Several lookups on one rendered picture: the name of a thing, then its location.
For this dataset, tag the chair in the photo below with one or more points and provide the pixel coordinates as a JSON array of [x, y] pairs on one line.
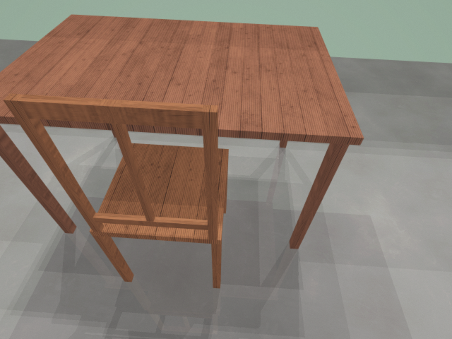
[[159, 192]]

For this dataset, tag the table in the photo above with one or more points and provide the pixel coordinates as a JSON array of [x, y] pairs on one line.
[[271, 82]]

